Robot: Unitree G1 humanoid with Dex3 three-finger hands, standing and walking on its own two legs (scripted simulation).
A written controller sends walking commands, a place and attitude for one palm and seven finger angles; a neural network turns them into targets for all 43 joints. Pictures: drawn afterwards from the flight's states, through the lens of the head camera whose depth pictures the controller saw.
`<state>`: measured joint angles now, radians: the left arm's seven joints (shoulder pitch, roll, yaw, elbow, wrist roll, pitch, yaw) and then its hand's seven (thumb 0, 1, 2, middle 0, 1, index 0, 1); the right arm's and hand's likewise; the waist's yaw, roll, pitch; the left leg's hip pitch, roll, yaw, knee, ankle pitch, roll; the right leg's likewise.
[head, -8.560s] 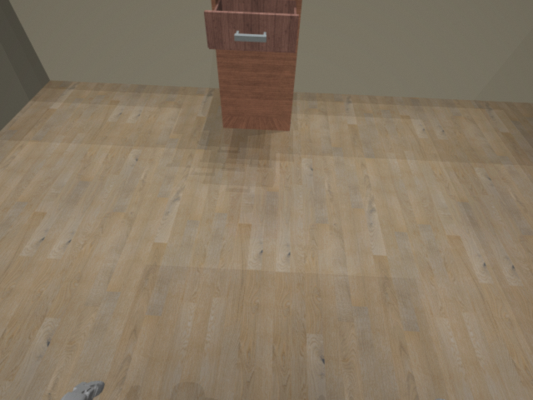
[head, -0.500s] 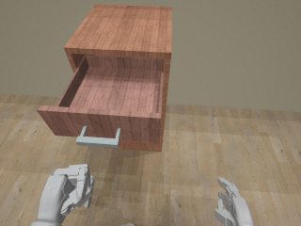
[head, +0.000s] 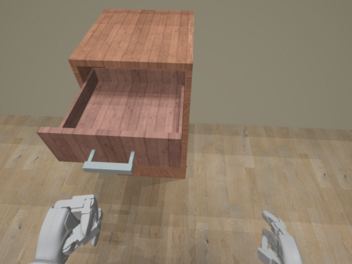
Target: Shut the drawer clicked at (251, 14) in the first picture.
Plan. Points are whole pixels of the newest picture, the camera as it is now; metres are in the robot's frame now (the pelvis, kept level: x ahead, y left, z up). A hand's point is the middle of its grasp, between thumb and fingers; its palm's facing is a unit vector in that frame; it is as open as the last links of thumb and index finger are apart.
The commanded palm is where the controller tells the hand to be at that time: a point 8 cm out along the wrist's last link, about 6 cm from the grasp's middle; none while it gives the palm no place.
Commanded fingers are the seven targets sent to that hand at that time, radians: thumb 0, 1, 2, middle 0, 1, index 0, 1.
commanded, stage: bring the fist close to the handle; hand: left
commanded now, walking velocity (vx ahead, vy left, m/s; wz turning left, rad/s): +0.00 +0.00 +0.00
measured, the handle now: (110, 161) +0.38 +0.20 -0.02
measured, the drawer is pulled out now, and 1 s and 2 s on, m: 0.30 0.30 0.27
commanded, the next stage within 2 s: push the drawer shut in 1.38 s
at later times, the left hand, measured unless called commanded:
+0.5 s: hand (111, 210) +0.23 +0.16 +0.03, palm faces -0.04 -1.00 -0.04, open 3.3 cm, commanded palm +0.21 +0.21 +0.03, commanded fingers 0.00 0.90 0.90 -1.40 -1.60 -1.40 -1.60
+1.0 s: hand (123, 198) +0.28 +0.15 -0.02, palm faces -0.05 -1.00 -0.04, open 3.3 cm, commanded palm +0.26 +0.21 -0.02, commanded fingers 0.00 0.90 0.90 -1.40 -1.60 -1.40 -1.60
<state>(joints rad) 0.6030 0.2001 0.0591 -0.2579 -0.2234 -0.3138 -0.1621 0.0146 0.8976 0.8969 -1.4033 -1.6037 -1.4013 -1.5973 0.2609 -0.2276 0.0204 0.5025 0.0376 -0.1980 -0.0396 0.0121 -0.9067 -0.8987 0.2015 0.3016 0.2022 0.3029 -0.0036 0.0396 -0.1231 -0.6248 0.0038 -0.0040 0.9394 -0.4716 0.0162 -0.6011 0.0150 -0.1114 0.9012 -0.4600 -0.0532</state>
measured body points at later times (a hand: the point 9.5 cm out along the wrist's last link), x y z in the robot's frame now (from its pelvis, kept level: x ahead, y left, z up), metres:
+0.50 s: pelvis -0.01 +0.00 -0.02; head +0.05 +0.00 +0.43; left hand +0.23 +0.21 +0.03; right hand +0.16 -0.24 -0.10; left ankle +0.00 +0.11 -0.69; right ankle +0.00 -0.09 -0.69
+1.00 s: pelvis -0.02 +0.01 -0.05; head +0.07 +0.01 +0.39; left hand +0.27 +0.20 -0.02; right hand +0.15 -0.23 -0.15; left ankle +0.00 +0.11 -0.69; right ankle +0.00 -0.09 -0.69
